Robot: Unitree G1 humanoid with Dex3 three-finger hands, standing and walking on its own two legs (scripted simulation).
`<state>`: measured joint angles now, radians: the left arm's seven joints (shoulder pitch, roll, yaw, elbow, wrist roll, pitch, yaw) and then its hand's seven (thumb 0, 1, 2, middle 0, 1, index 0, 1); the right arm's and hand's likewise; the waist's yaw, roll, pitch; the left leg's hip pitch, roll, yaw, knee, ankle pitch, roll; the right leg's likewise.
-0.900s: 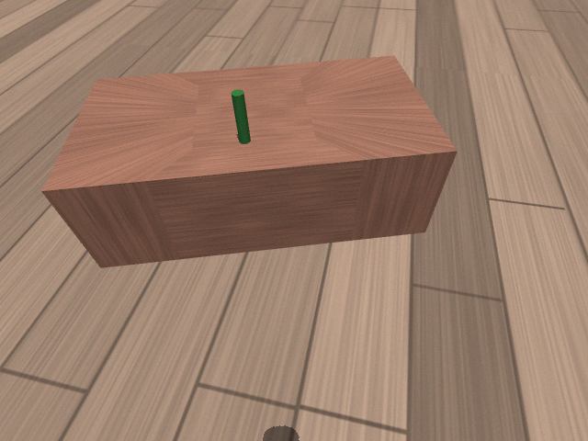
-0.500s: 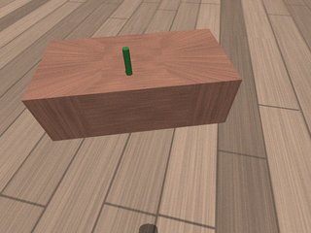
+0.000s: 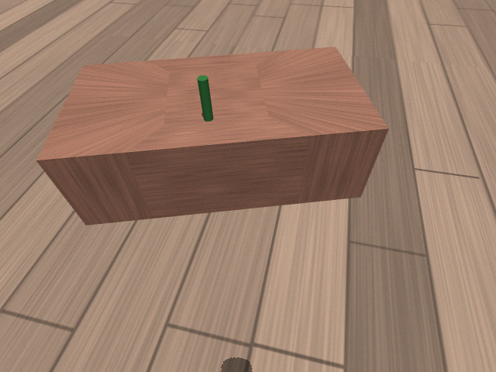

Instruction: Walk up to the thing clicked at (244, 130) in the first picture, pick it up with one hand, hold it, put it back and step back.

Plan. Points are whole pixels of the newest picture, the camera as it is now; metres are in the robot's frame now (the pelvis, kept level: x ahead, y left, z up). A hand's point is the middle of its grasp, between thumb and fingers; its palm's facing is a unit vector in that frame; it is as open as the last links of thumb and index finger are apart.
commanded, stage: stand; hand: left
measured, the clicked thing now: (205, 99) +1.14 +0.20 -0.24
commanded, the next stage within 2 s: walk up in 0.22 s
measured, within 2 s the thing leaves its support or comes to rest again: neither
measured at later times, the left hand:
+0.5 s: hand out of the picture +0.12 +0.25 -0.14, palm faces -0.02 -0.91 -0.41, open 7.4 cm
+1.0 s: hand (152, 354) +0.20 +0.21 -0.18, palm faces +0.10 -0.94 -0.33, open 7.4 cm
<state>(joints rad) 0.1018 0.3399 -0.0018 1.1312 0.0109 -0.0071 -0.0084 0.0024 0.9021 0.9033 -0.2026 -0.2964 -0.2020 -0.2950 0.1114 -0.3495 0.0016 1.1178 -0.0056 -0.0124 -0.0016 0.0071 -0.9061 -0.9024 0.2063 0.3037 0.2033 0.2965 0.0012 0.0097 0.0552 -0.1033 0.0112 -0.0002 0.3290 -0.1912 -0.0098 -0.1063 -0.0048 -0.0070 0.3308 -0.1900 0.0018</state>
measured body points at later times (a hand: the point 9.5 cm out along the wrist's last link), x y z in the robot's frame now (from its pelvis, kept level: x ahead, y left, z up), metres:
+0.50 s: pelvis +0.04 -0.04 -0.02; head +0.05 -0.06 +0.43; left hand +0.12 +0.30 -0.12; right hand +0.07 -0.37 -0.15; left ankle -0.01 +0.12 -0.75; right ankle +0.09 -0.16 -0.75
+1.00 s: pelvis +0.22 -0.05 -0.03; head +0.25 -0.03 +0.42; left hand +0.19 +0.26 -0.16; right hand +0.39 -0.34 -0.12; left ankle +0.30 +0.07 -0.75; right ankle +0.11 -0.17 -0.70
